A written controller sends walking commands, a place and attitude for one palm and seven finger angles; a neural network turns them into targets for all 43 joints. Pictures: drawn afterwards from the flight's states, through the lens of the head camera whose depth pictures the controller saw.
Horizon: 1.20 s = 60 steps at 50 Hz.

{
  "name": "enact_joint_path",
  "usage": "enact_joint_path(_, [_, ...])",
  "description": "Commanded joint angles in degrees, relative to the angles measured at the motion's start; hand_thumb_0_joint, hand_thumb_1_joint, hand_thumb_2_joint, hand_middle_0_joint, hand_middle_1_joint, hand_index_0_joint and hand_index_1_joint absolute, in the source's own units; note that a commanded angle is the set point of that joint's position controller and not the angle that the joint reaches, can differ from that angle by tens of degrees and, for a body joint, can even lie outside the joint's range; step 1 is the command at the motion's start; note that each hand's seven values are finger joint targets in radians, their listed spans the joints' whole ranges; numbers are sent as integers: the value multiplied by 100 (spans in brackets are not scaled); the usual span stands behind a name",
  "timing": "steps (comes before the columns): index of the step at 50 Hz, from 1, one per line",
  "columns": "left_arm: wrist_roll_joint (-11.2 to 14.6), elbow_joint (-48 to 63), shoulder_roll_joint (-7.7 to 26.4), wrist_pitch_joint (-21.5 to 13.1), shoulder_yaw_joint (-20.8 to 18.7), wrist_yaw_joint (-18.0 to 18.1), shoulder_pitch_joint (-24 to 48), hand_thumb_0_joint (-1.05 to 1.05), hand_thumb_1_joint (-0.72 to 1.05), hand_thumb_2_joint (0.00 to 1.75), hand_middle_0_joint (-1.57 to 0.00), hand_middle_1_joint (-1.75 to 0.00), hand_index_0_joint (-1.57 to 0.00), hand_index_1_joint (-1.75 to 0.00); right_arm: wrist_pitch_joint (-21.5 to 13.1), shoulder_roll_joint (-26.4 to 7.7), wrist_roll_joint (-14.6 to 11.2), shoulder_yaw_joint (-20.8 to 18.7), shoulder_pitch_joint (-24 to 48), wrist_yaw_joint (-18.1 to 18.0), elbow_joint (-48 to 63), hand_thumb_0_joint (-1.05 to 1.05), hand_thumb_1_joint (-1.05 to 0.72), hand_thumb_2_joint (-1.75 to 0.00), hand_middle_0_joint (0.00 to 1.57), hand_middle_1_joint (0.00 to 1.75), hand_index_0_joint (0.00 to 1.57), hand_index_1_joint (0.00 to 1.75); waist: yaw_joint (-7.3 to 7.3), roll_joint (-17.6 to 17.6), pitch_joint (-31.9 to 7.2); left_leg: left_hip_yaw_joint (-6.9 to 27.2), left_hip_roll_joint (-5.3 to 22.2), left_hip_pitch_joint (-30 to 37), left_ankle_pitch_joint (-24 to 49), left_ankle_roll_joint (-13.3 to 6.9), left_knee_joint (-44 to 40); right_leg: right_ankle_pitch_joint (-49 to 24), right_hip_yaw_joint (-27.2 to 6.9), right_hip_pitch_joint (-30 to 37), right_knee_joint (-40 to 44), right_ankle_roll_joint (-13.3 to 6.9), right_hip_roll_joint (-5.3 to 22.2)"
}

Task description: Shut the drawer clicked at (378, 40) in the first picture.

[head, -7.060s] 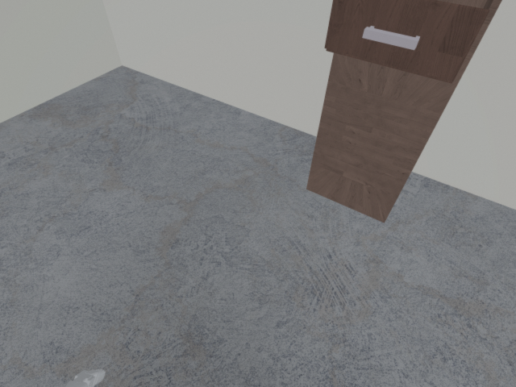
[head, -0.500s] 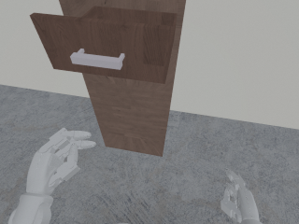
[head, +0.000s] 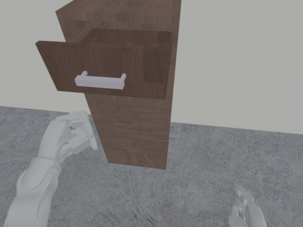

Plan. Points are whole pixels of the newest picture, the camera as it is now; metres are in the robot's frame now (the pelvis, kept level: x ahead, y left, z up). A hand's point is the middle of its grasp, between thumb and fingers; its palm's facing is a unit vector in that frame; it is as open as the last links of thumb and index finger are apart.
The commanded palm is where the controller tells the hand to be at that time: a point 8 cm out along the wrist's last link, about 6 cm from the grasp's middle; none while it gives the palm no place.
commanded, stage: raise the hand and make a fist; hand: left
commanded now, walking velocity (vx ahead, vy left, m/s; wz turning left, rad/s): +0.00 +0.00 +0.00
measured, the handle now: (102, 78) +0.48 +0.21 +0.16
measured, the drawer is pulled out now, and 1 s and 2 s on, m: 0.19 0.19 0.19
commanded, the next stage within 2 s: bring the fist close to the handle in 0.78 s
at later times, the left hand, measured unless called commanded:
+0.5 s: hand (64, 88) +0.28 +0.20 +0.28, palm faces +0.01 -1.00 -0.10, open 3.2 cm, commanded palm +0.25 +0.23 +0.26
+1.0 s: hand (77, 100) +0.29 +0.19 +0.24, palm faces +0.01 -1.00 -0.08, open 3.2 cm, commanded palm +0.27 +0.23 +0.24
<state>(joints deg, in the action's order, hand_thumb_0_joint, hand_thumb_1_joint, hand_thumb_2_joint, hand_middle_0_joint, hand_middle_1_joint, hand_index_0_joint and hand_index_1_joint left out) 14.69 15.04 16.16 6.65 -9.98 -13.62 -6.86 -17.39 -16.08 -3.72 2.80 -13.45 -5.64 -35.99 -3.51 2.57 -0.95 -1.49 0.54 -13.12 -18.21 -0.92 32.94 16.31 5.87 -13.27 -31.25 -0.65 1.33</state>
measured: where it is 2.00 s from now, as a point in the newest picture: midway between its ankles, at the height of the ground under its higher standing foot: outside the picture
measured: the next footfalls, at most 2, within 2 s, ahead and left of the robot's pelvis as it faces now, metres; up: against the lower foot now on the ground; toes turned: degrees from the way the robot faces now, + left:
none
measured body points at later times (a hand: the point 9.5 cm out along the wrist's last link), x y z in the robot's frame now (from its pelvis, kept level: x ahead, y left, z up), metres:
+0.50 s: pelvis +0.00 -0.01 +0.01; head -0.05 -0.03 +0.46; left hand +0.27 +0.25 +0.28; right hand +0.24 -0.19 -0.04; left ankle +0.00 +0.11 -0.73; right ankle +0.01 -0.11 -0.73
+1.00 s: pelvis -0.01 -0.02 +0.01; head -0.05 -0.04 +0.46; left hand +0.28 +0.24 +0.24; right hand +0.21 -0.23 -0.05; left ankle +0.00 +0.11 -0.73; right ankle +0.01 -0.11 -0.73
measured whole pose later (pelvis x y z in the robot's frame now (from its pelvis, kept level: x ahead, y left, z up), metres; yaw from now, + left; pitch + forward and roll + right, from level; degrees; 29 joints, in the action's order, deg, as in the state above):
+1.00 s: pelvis -0.01 -0.02 +0.01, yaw +0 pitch -5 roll +0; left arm 15.6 4.2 22.2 30.7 -16.6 -15.4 17.9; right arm -7.7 -15.6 -5.4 6.1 -6.9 -5.1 -37.4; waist -4.0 3.8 -0.9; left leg -1.0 1.0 -6.8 -13.5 0.2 25.5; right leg 12.6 6.3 -7.5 -25.1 -1.8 0.5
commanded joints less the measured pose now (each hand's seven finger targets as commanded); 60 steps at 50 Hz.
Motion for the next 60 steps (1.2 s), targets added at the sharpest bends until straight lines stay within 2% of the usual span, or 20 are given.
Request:
enact_joint_path(1, [102,1559,1050,-86,-792,261,2383,0,90,90,-134,-153,-134,-153,-324,-375,23,-43,947,-32,1025,0,-90,-90,20,30,20,30,-35,320,-1108,338,-89,688,1369,-15,-816,-1004,-117,454,516,-61,-138])
enact_joint_path(5, [230,1340,1087,306,-952,114,2352,0,90,90,-140,-160,-140,-160,-177,-346,17,24,1144,59,984,0,-90,-90,20,30,20,30,-148,168,-1171,296,-69,885,2229,47,-832,-2035,-96,808,479,-82,-140])
enact_joint_path(9, [269,812,898,1186,-750,-149,2489,0,90,90,-140,-160,-140,-160,169,-388,-77,81,1410,104,934,0,-90,-90,20,30,20,30,-128,-71,-494,269,-62,694,2102,29,-965,-2041,-93,622,643,-74,-144])
enact_joint_path(11, [268,835,1036,1600,-825,-184,2928,0,90,90,-140,-160,-140,-160,340,-388,-90,119,1578,90,977,0,-90,-90,20,30,20,30,-113,-113,-462,308,-87,712,1932,1,-1007,-1853,-113,563,710,-67,-138])
enact_joint_path(14, [235,1164,1399,1953,-1062,-144,3710,0,90,90,-140,-160,-140,-160,517,-364,-94,155,1833,74,1052,0,-90,-90,20,30,20,30,-152,-105,-862,316,-136,908,1901,-37,-1016,-1725,-184,716,765,-64,-116])
enact_joint_path(19, [238,1591,1648,1811,-1178,-14,4839,0,90,90,-140,-160,-140,-160,497,-285,-66,204,1984,55,1037,0,-90,-90,20,30,20,30,-145,233,-1464,367,-157,1375,2001,-34,-1043,-1684,-236,867,818,-90,-121])
enact_joint_path(22, [324,506,1526,2010,-1298,-150,3913,0,90,90,-140,-160,-140,-160,603,-348,-91,186,1910,68,891,0,-90,-90,20,30,20,30,-206,-260,-1133,313,-162,1092,1817,-42,-1066,-1672,-229,867,897,-76,-148])
enact_joint_path(24, [343,11,1258,2306,-979,-256,3811,0,90,90,-140,-160,-140,-160,712,-388,-147,219,1923,78,844,0,-90,-90,20,30,20,30,-121,-354,-627,318,-172,804,1488,-52,-1120,-1385,-211,617,946,-57,-121])
enact_joint_path(27, [282,-51,1438,2575,-1023,-291,3742,0,90,90,-140,-160,-140,-160,789,-461,-186,181,2046,135,915,0,-90,-90,20,30,20,30,-162,-249,-394,307,-161,652,1305,-60,-1135,-1084,-271,493,1043,-55,-113])
enact_joint_path(30, [229,868,1453,2350,-941,-176,4433,0,90,90,-140,-160,-140,-160,742,-372,-164,185,2132,153,1132,0,-90,-90,20,30,20,30,-129,55,-985,328,-188,946,1394,-75,-1089,-1078,-279,629,951,-73,-90])
enact_joint_path(32, [243,1532,1867,1951,-1323,-40,4650,0,90,90,-140,-160,-140,-160,659,-335,-118,159,2106,146,1210,0,-90,-90,20,30,20,30,-171,-10,-1406,326,-165,1176,1522,-75,-1055,-1129,-329,821,954,-59,-111])
enact_joint_path(35, [266,1661,1931,1498,-1567,82,4578,0,90,90,-140,-160,-140,-160,571,-300,-52,160,1978,100,1155,0,-90,-90,20,30,20,30,-182,155,-1682,269,-166,1286,1640,-65,-1068,-1306,-334,1027,914,-67,-102])
enact_joint_path(37, [274,1062,2093,1509,-1804,109,4127,0,90,90,-140,-160,-140,-160,600,-357,-41,136,1916,84,1004,0,-90,-90,20,30,20,30,-225,-38,-1331,220,-143,1055,1520,-61,-1094,-1235,-356,987,1045,-52,-114])
enact_joint_path(39, [252,327,1794,1775,-1473,78,4172,0,90,90,-140,-160,-140,-160,674,-404,-95,157,1916,50,846,0,-90,-90,20,30,20,30,-98,-13,-528,207,-128,748,1094,-61,-1168,-748,-354,583,1199,-39,-100])
enact_joint_path(42, [202,-243,1456,2190,-1003,-24,4147,0,90,90,-140,-160,-140,-160,686,-468,-177,130,1955,44,820,0,-90,-90,20,30,20,30,-48,87,-78,229,-147,591,832,-73,-1190,-412,-387,284,1303,-38,-100])
enact_joint_path(45, [178,-40,1289,2283,-628,-159,4557,0,90,90,-140,-160,-140,-160,634,-447,-201,144,1960,36,934,0,-90,-90,20,30,20,30,39,113,-492,282,-200,774,819,-108,-1128,-459,-368,331,1183,-26,-87])
enact_joint_path(47, [218,-99,1528,2097,-845,-198,4531,0,90,90,-140,-160,-140,-160,604,-482,-165,108,1860,31,925,0,-90,-90,20,30,20,30,50,-456,-763,288,-173,792,870,-124,-1050,-405,-457,475,1249,24,-92])
enact_joint_path(49, [237,119,1735,1809,-1121,-203,4679,0,90,90,-140,-160,-140,-160,586,-448,-126,94,1881,21,998,0,-90,-90,20,30,20,30,-6,-532,-1210,237,-199,860,973,-137,-967,-486,-512,698,1172,48,-50])
enact_joint_path(54, [144,-16,1623,1170,-1101,122,5098,0,90,90,-140,-160,-140,-160,512,-362,-71,97,1745,14,914,0,-90,-90,20,30,20,30,26,104,-1073,240,-181,934,1001,-73,-1060,-594,-401,570,1107,-34,-80])
enact_joint_path(60, [-53,-633,1530,1281,-1059,217,4451,0,90,90,-140,-160,-140,-160,689,-418,-55,46,1523,38,892,0,-90,-90,20,30,20,30,-6,-27,-911,172,-159,690,1283,-75,-1082,-1131,-378,720,1021,-55,-74])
